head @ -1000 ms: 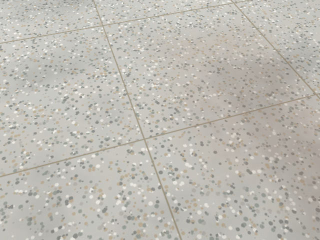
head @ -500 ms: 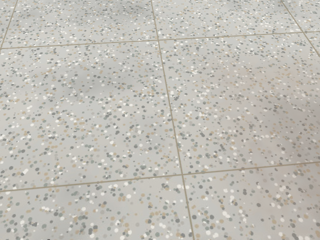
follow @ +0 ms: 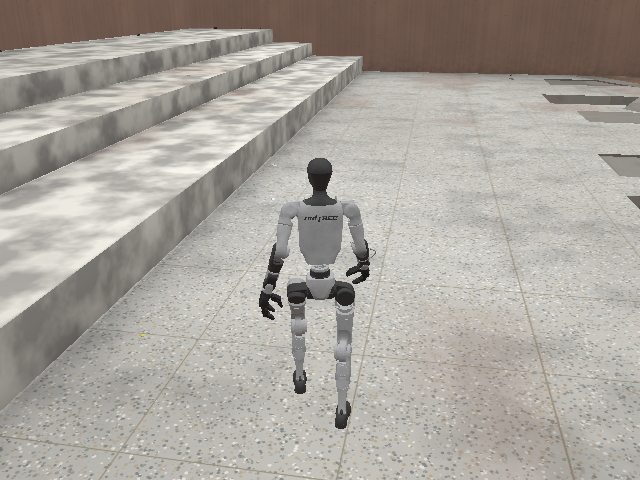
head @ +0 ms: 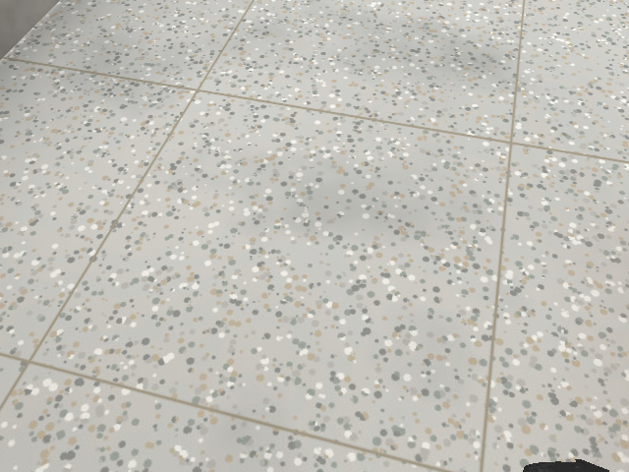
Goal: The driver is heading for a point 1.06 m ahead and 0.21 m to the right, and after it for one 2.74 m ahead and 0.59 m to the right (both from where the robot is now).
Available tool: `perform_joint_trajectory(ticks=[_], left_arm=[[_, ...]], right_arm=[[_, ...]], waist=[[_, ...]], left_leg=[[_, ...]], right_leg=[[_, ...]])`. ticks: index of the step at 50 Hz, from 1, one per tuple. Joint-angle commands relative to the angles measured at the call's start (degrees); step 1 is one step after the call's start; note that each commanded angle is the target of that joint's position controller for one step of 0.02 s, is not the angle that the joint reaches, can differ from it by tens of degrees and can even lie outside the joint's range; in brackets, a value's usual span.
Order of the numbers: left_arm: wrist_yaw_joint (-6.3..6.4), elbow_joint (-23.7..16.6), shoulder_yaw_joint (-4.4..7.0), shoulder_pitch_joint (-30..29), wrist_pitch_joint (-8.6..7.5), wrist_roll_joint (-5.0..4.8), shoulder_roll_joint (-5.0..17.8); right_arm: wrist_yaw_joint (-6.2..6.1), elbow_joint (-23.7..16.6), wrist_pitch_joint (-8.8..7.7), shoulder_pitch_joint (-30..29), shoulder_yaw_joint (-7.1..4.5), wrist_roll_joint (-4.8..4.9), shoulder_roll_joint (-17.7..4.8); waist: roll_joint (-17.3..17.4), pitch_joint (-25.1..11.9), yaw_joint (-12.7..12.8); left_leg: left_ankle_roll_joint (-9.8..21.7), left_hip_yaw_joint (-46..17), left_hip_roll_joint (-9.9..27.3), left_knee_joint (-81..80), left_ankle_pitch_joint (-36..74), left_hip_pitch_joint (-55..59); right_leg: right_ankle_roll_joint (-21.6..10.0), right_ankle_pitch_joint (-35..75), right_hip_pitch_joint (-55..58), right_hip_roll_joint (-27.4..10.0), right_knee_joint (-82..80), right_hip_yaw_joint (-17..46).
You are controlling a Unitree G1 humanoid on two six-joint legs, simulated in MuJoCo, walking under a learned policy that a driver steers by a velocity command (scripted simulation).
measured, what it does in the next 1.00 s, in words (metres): walks ahead: left foot, then right foot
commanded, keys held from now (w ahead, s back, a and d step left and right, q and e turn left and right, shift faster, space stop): w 0.66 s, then no key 0.34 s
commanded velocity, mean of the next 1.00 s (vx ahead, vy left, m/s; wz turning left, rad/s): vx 0.42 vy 0.00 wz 0.04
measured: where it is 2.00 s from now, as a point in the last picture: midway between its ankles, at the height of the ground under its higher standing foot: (370, 328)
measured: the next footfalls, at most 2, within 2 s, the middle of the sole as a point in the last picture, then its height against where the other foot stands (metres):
left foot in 0.06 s outside the picture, level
right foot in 0.60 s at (396, 463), level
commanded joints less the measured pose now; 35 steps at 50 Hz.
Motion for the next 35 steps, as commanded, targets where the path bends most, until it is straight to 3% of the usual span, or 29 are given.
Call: perform_joint_trajectory(ticks=[1, 2, 3, 4, 5, 6, 7, 9, 10, 13, 18, 24, 27, 28, 29, 30, 31, 32, 33, 34, 35], left_arm=[[0.37, -1.47, 2.29, -0.76, 0.21, -0.24, 10.98], [0.44, -1.16, 1.93, -0.49, 0.52, -0.43, 10.17], [0.45, -2.88, 1.11, -1.25, 0.46, -0.47, 8.07], [-0.26, -5.58, -0.29, 3.36, 0.41, -1.23, 1.51], [0.45, -4.86, 1.45, -1.12, 0.91, 0.17, 8.22], [0.26, -5.93, 1.62, -4.78, 0.71, -0.21, 8.08], [0.03, -5.84, 1.18, -5.88, 0.36, -0.47, 6.74], [-0.32, -4.26, 1.02, -3.86, 1.64, 0.62, 5.55], [-0.64, -3.65, 0.96, -3.23, 2.33, 0.95, 4.87], [-1.37, -4.55, 0.96, -7.13, 3.13, 1.34, 4.01], [-1.53, -7.78, 0.44, -18.58, 3.03, 1.1, 3.33], [-1.38, -10.79, -0.06, -27.69, 2.49, 0.78, 3.64], [-0.94, -10.53, 0.35, -25.39, 1.91, 0.81, 4.51], [-0.5, -9.11, 0.81, -20.89, 1.64, 0.87, 5.27], [0.03, -6.08, 1.46, -12.06, 1.14, 1.16, 6.12], [0.74, -3.1, 2.58, -1.53, 0.6, 2.31, 9.3], [1.15, -2.45, 4.52, 4.23, 0.64, 3.32, 16.51], [0.53, -2.34, 4.22, 1.07, 1.28, 0.76, 14.72], [0.41, -3.03, 3.55, -5.54, 1.44, -0.24, 11.92], [0.24, -3.66, 2.41, -9.78, 1.11, -0.22, 7.6], [0.32, -3.33, 1.73, -11.42, 0.63, -0.14, 5.53]], right_arm=[[-1.02, -2.24, -1.45, 2.77, -1.46, -0.4, -4.97], [-1.6, 0.97, -2.06, 11.26, -2.16, -0.96, -6.15], [-2.41, 3.31, -2.47, 21.35, -3.37, -1.99, -9.89], [-3.18, 3.69, -2.27, 24.07, -4.94, -1.71, -16.87], [-3.47, 3.63, -1.83, 22.96, -5.08, 1.02, -15.17], [-3.6, 3.89, -1.92, 18.47, -4.15, 1.33, -12.04], [-3.33, 4.0, -2.31, 15.51, -3.21, 1.19, -8.53], [-3.27, 4.57, -3.06, 12.67, -2.25, 1.5, -5.47], [-3.23, 5.0, -3.49, 12.97, -2.12, 1.47, -5.12], [-3.28, 7.17, -4.35, 15.62, -2.65, 2.09, -6.64], [-3.18, 10.19, -4.31, 19.85, -2.56, 2.13, -6.35], [-3.77, 13.91, -4.1, 24.79, -2.61, 1.47, -7.37], [-4.29, 14.88, -3.9, 23.37, -2.8, 1.17, -8.45], [-4.39, 15.11, -3.8, 22.54, -2.94, 1.04, -9.07], [-4.36, 15.27, -3.51, 21.55, -2.94, 1.16, -9.22], [-4.34, 14.43, -3.59, 21.46, -2.44, 1.5, -8.01], [-3.72, 12.59, -3.75, 27.12, -1.12, 3.57, -1.94], [-3.9, 13.49, -3.74, 25.87, -2.36, 2.03, -6.12], [-3.82, 12.42, -3.64, 21.49, -2.79, 1.66, -6.72], [-3.62, 12.07, -3.93, 18.86, -2.44, 1.68, -5.77], [-3.63, 12.41, -3.56, 18.45, -2.32, 1.57, -4.33]], waist=[[-7.13, -0.75, -5.5], [-4.88, -5.67, -8.97], [-0.19, -12.65, -13.03], [14.7, -18.91, -10.34], [6.95, -17.03, -11.8], [4.19, -8.7, -9.31], [1.94, -4.86, -7.46], [2.97, -2.18, -3.99], [2.97, -2.33, -3.46], [1.79, -0.22, -3.14], [1.11, 3.08, -5.46], [1.47, 4.77, -7.8], [1.93, 3.68, -5.67], [2.35, 1.14, -3.62], [1.04, -3.51, 0.34], [-1.32, -10.02, 4.02], [-14.56, -18.1, 2.43], [-11.67, -18.36, 1.44], [-7.73, -8.53, -1.42], [-4.27, -2.81, -2.63], [-4.04, -0.14, -4.42]], left_leg=[[2.91, 3.73, -3.49, -5.83, -2.82, 11.17], [4.27, 3.93, -4.85, -8.71, -1.46, 22.41], [6.83, -6.65, 4.75, -9.73, -7.21, 36.72], [13.96, -35.49, 22.13, -15.7, -9.84, 51.77], [14.25, -39.29, 21.1, -18.85, -8.07, 48.35], [12.79, -29.48, 18.32, -18.79, -3.77, 41.75], [11.16, -23.53, 15.57, -20.47, 2.31, 34.76], [8.34, -15.57, 11.17, -23.51, 7.74, 26.71], [8.33, -13.92, 10.45, -24.55, 9.69, 25.23], [9.4, -10.97, 9.75, -27.93, 11.05, 24.74], [8.86, -6.82, 8.13, -29.66, 13.09, 27.29], [7.9, -5.13, 9.89, -27.32, 20.2, 34.68], [6.64, -4.05, 10.82, -21.65, 33.78, 37.73], [5.84, -3.29, 10.37, -16.06, 42.06, 37.88], [4.77, -1.37, 8.33, -5.72, 44.97, 36.12], [3.72, 0.1, 5.95, 8.54, 32.77, 26.23], [0.64, 3.45, -3.84, 31.77, 0.35, 5.88], [1.54, -5.1, -6.51, 38.97, -20.58, -0.99], [2.03, -6.38, -2.48, 39.74, -16.13, -4.16], [1.82, -5.57, -0.44, 36.61, -12.23, -2.9], [1.36, -4.93, 1.13, 33.25, -10.82, -0.14]], right_leg=[[-7.75, 44.83, -2.18, -14.17, 6.89, 5.15], [-6.59, 46.64, -4.78, -11.78, 17.49, 2.82], [-5.26, 31.26, -14.76, -9.42, 32.75, 1.37], [-2.74, -9.21, -35.9, 1.0, 53.18, 0.89], [-3.54, -10.97, -41.58, 0.13, 58.8, 9.52], [-4.19, -5.93, -43.43, -2.71, 58.61, 10.58], [-4.2, -2.18, -41.18, -4.39, 54.91, 10.46], [-3.13, 0.19, -34.94, -6.08, 49.89, 10.11], [-2.69, 0.92, -33.22, -5.81, 49.23, 9.68], [-1.44, 5.47, -36.53, -6.38, 45.98, 8.68], [-0.06, 15.18, -41.27, -6.74, 33.52, 7.17], [-2.5, 16.97, -39.37, -4.19, 21.9, 5.12], [-5.24, 11.06, -33.15, -1.6, 18.33, 3.88], [-6.32, 8.93, -27.04, 0.38, 17.29, 3.08], [-7.73, 10.34, -16.57, 2.2, 13.65, 2.14], [-10.17, 8.87, -1.0, -4.0, 13.36, 8.76], [-17.2, 1.53, 15.75, -21.81, 9.36, 36.54], [-18.39, 2.35, 13.58, -23.67, 1.99, 48.8], [-16.77, -0.28, 5.17, -21.54, 1.65, 38.67], [-15.55, 8.92, -3.08, -19.45, -0.2, 31.47], [-13.66, 19.75, -8.04, -16.69, -0.96, 25.11]])
Velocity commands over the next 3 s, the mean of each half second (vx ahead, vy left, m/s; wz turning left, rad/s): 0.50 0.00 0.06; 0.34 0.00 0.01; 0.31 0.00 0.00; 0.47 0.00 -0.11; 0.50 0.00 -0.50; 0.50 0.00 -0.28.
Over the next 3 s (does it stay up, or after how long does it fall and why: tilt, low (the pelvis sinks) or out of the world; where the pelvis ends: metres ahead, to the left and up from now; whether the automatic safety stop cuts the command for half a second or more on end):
stays up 1.36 -0.19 -0.01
